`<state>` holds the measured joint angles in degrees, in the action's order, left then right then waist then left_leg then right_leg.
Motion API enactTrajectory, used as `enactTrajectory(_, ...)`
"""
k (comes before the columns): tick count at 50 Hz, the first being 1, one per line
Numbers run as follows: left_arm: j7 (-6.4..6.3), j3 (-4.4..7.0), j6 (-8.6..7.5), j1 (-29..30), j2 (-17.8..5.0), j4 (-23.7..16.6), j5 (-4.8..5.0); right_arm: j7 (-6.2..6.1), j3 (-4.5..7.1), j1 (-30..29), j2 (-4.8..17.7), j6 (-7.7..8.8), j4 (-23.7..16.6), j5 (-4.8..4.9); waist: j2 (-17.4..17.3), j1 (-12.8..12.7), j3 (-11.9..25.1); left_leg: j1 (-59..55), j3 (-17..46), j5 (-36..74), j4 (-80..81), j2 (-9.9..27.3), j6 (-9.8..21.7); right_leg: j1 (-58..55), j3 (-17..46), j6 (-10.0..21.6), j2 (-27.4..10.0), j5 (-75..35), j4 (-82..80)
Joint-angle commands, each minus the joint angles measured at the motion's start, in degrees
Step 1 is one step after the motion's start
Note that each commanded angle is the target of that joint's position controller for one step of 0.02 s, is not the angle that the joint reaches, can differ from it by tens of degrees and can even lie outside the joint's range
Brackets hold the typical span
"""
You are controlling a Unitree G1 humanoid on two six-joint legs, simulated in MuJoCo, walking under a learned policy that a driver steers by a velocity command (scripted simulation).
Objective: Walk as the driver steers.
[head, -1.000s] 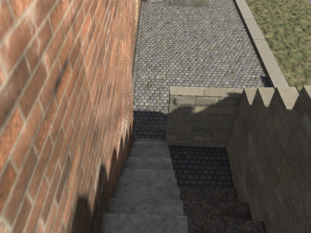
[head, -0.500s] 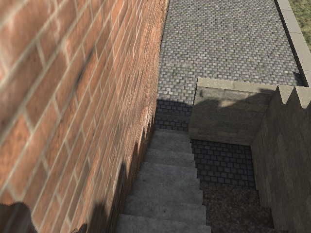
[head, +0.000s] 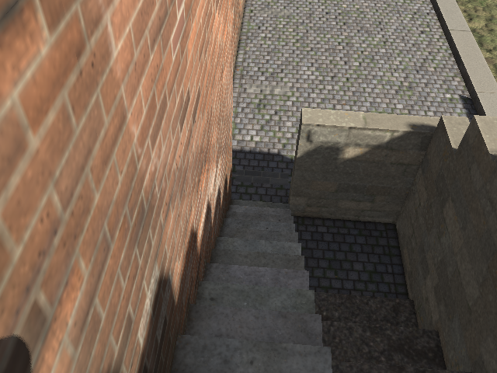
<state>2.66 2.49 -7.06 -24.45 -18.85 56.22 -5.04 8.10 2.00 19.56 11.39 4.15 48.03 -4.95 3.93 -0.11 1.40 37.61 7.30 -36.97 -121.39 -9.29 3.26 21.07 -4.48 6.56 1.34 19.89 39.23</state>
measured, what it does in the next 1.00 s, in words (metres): goes down: left foot 0.19 m lower, then right foot 0.20 m lower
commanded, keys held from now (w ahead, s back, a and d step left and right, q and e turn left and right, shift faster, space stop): w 0.52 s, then no key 0.48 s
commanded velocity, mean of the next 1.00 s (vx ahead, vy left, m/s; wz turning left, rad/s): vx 0.36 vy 0.00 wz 0.00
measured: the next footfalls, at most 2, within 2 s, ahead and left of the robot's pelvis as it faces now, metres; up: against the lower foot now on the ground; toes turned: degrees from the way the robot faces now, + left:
left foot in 0.42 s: +0.31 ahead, +0.12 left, -0.19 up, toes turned -2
right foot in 0.80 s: +0.52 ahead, -0.13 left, -0.39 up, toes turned -3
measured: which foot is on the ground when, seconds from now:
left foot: up 0.00-0.40, down 0.42-0.82, up 0.84-1.00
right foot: down 0.00-0.44, up 0.46-0.78, down 0.80-1.00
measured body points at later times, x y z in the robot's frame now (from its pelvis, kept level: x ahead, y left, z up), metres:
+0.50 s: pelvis +0.26 +0.01 -0.19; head +0.26 +0.02 +0.26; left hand +0.23 +0.26 -0.34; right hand +0.34 -0.22 -0.31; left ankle +0.26 +0.12 -0.92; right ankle +0.10 -0.09 -0.64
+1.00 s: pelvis +0.46 -0.04 -0.39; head +0.46 -0.05 +0.06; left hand +0.43 +0.19 -0.53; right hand +0.55 -0.31 -0.53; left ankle +0.47 +0.09 -0.94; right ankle +0.48 -0.13 -1.11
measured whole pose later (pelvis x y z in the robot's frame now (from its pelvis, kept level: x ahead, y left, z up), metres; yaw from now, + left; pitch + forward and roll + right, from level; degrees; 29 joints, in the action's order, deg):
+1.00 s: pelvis +0.46 -0.04 -0.39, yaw +0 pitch -2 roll +2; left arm 1.9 -0.7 -3.3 -24.1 -10.5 56.6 -3.2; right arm -5.7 2.7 13.0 14.2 -2.8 53.7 1.7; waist -0.1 -3.8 -1.1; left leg 43.3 1.2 -22.4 -93.7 -2.2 -2.6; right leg 18.2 -3.8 2.9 -1.3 19.3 39.1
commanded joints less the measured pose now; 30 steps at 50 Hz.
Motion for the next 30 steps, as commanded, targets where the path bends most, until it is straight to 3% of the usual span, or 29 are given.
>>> enactTrajectory(1,-0.95,-0.26,-1.14,-8.85,-0.31,2.0,1.32,-0.85,-1.45,9.37,-3.35,-1.56,-3.38,-0.23,-7.92,1.88,-1.45,42.34,6.11,23.48,3.69,7.61,-0.73,-22.52,24.58,11.77,-18.05,-36.45,-4.03)
enactTrajectory(2,0.01,-1.87,0.51,-4.81,4.85,-0.19,4.15,-9.38,1.59,-0.05,1.99,-2.8,1.0,4.98,-13.37,0.53,1.4,22.21,1.31,25.13,16.54,6.77,-4.0,-8.42,25.68,9.34,-22.92,-39.11,-10.2)
enactTrajectory(3,-1.2,-2.63,0.44,4.18,3.24,-3.51,4.97,-11.91,0.59,-7.22,2.11,-3.46,-3.06,5.87,-12.38,4.18,-7.71,9.69,-0.65,36.35,44.48,9.83,-6.21,12.1,19.83,5.89,-17.92,-28.04,-18.33)
enactTrajectory(4,-3.36,-4.05,-2.4,0.92,3.94,0.4,1.15,-2.9,-1.84,2.22,-3.98,-2.87,-1.86,-1.85,4.96,7.24,-10.81,15.05,-0.01,46.26,25.79,13.53,-1.64,20.34,17.06,6.5,-9.77,-14.49,-14.69)
enactTrajectory(5,-2.83,-1.87,-1.08,0.02,0.0,1.44,4.89,-9.2,0.6,-4.28,-0.42,-3.8,1.57,2.67,-8.23,4.51,-5.81,2.05,-4.13,47.72,50.21,11.9,-5.17,12.88,19.24,5.98,-14.6,-33.86,-15.34)
enactTrajectory(6,-1.69,-0.94,-0.3,-3.83,-3.79,2.6,5.1,-11.46,0.06,-0.98,-0.94,-4.47,3.7,3.13,-5.88,3.77,-1.33,-2.93,-6.52,50.31,49.06,11.91,-4.68,7.96,19.36,5.9,-13.72,-45.38,-12.36)
enactTrajectory(7,-1.85,-1.07,-0.68,-4.9,-2.29,4.04,5.37,-11.72,0.26,-3.04,0.1,-3.56,3.68,3.45,-4.24,2.46,-1.93,1.64,-4.52,60.14,62.57,13.31,-3.44,-0.52,13.61,3.94,-8.99,-34.87,-8.64)
enactTrajectory(8,-2.35,-1.61,-0.57,-8.42,0.05,5.0,5.49,-11.53,0.58,-9.98,1.86,-2.58,3.27,3.6,-1.5,-2.43,-2.0,7.51,-6.68,62.53,67.57,13.22,-2.83,-11.3,14.2,3.43,-7.27,-25.78,-6.6)
enactTrajectory(9,-2.64,-1.89,-0.35,-6.63,1.37,4.12,5.44,-11.17,-0.24,-15.56,1.53,-2.34,1.86,3.69,-1.39,-3.98,-5.08,6.45,-6.69,70.1,79.73,14.22,-2.34,-9.94,13.42,3.14,-6.67,-12.62,-5.85)
enactTrajectory(10,-2.86,-2.27,0.58,-6.47,2.49,4.09,5.01,-10.43,-0.46,-18.95,1.2,-2.28,1.85,4.13,-0.88,-5.54,-6.01,1.6,-7.73,70.92,84.84,12.83,-2.37,-8.79,13.94,4.54,-6.18,-8.48,-5.7)
enactTrajectory(12,-3.05,-1.68,1.83,-6.76,1.55,4.11,3.86,-9.63,-0.52,-20.45,1.3,-2.85,2.19,5.14,-0.01,-6.69,-8.68,-2.1,-7.64,67.76,88.91,11.83,-2.63,-8.26,15.47,5.95,-6.75,-10.23,-3.15)
enactTrajectory(13,-3.01,-1.48,1.81,-6.44,1.17,4.96,3.53,-9.57,0.0,-16.14,1.72,-2.71,4.26,5.3,0.16,-5.61,-7.69,-8.13,-7.95,73.28,86.23,11.78,-1.96,-4.82,13.55,5.95,-6.29,-10.46,-0.37)
enactTrajectory(14,-1.8,-3.65,-0.92,-1.36,-2.81,4.2,-1.4,-1.28,-3.28,-8.41,1.22,-3.14,-0.1,-9.71,8.31,2.11,-17.09,-4.98,2.02,66.96,69.11,16.09,-1.23,10.57,21.87,9.71,-11.44,3.01,6.56)
enactTrajectory(15,-2.71,-1.17,-0.17,-7.41,3.68,5.36,3.36,-7.06,1.7,-12.83,6.08,-1.93,6.96,4.17,-7.31,-5.51,-9.05,-3.33,-10.05,71.57,88.93,9.71,-1.92,-8.99,10.42,3.65,-5.17,-5.93,4.67)
enactTrajectory(16,-2.71,-4.33,-1.55,-5.52,0.04,4.8,0.14,-0.07,-3.65,-13.35,2.26,-1.67,-1.79,-9.43,1.67,-3.36,-14.74,-4.59,-0.77,61.62,76.16,15.81,-1.44,5.17,21.9,7.61,-9.39,10.51,14.43)
enactTrajectory(17,-2.82,-3.31,-1.92,-0.97,-0.5,4.73,1.7,1.02,-2.37,-6.93,2.09,-1.08,0.98,-8.82,-3.17,-0.13,-9.93,-6.5,-3.14,56.14,77.42,13.6,0.96,0.54,18.58,7.65,-8.0,4.66,18.87)
enactTrajectory(18,-3.9,-3.24,-1.86,-5.03,0.39,4.21,3.16,1.22,-2.17,-14.65,4.53,-0.54,-1.99,-5.61,-9.83,-6.46,-9.02,-5.19,-7.35,46.32,96.56,12.99,0.22,-4.46,16.22,7.56,-6.71,9.39,19.07)
enactTrajectory(19,-2.75,-4.1,-1.13,-5.16,-0.03,4.99,0.89,1.52,-2.84,-12.29,2.44,-0.71,-1.66,-5.77,-5.98,-4.16,-10.51,-12.79,-5.84,51.42,91.08,13.38,-0.85,0.11,20.58,8.4,-8.16,7.79,23.18)
enactTrajectory(20,-1.68,-2.57,-0.65,-0.49,-6.14,4.31,-0.52,1.71,-2.72,3.2,2.42,-0.47,1.51,-5.82,-1.85,2.45,-5.06,-29.52,-10.81,50.32,81.5,9.6,-0.11,8.88,20.08,9.03,-6.2,-5.51,32.73)
enactTrajectory(21,-2.32,-2.79,-1.02,-6.61,-0.96,5.73,2.5,0.22,-0.63,2.3,8.04,-0.13,2.91,-2.8,-18.05,-0.45,-7.48,-27.12,-5.1,48.88,114.93,10.74,-0.24,0.68,19.85,4.58,-1.58,8.09,40.92)
enactTrajectory(22,0.77,-0.85,-0.4,-8.78,-4.17,6.74,0.26,-0.77,0.46,12.32,10.13,-0.57,3.94,-4.54,-17.24,4.64,-2.74,-45.12,-3.74,60.65,98.44,13.49,6.92,12.69,13.48,1.45,2.32,1.91,60.39)
enactTrajectory(23,1.83,-1.37,-0.2,-6.86,-0.09,4.2,0.26,-0.45,1.29,21.5,14.26,-0.44,6.43,-3.05,-20.46,5.9,10.47,-68.66,5.27,83.8,78.03,21.34,18.56,33.11,9.41,-3.55,8.37,25.17,81.82)
enactTrajectory(24,1.88,-2.45,-0.44,0.51,-0.07,-1.35,2.42,0.66,0.86,23.15,11.62,0.24,7.79,-3.21,-11.63,7.4,13.7,-73.18,14.37,79.8,81.19,26.82,22.1,46.83,8.81,-4.71,7.18,23.92,85.12)
enactTrajectory(25,0.84,-3.9,-1.09,8.36,2.42,-5.08,3.36,0.74,-0.09,18.06,8.61,1.48,6.16,-2.27,-4.42,6.67,8.74,-65.15,14.32,79.31,83.2,29.13,20.55,51.43,8.56,-5.95,4.44,21.75,82.26)
enactTrajectory(26,-1.11,-3.84,-1.33,16.51,1.77,-9.47,2.07,0.74,-0.19,10.04,7.38,1.92,4.82,-0.98,-6.88,4.33,4.18,-57.41,25.47,59.9,88.56,32.02,22.17,59.55,10.52,-9.75,0.55,21.56,77.2)
enactTrajectory(27,-2.91,-4.16,-0.54,15.0,0.04,-9.43,1.07,-1.35,-2.79,0.26,-2.66,2.98,3.15,-0.53,1.43,0.27,1.64,-42.23,16.07,47.74,86.85,27.85,15.03,54.53,17.86,-9.96,-7.92,-1.72,46.35)
enactTrajectory(28,-3.29,-5.02,-0.25,13.39,1.82,-7.91,1.22,-1.2,-3.07,-6.7,-1.69,2.67,1.06,0.17,-2.16,-3.53,-4.95,-19.77,12.84,47.7,87.82,26.26,14.13,43.34,14.11,-10.62,-9.01,1.14,40.88)
enactTrajectory(29,-2.67,-4.19,0.62,1.22,0.91,-1.68,1.76,-1.54,-2.46,-9.17,1.08,2.87,-1.03,1.01,-0.39,-6.54,-2.23,0.17,2.84,46.19,85.28,20.38,12.18,18.92,13.69,-11.28,-8.99,-17.53,29.68)
enactTrajectory(30,-0.81,-4.23,1.37,-0.52,3.6,0.04,1.18,-1.36,-0.22,-4.82,7.02,2.5,-0.12,0.81,-3.01,-6.48,-3.42,8.52,-0.17,45.9,83.79,16.35,10.46,8.76,8.49,-11.48,-7.75,-23.18,27.27)
Keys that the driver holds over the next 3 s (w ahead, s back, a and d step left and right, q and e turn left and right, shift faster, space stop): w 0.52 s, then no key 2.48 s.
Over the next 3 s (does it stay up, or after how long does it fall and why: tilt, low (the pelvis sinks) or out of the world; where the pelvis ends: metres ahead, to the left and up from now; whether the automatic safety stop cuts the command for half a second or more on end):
stays up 0.52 -0.08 -0.37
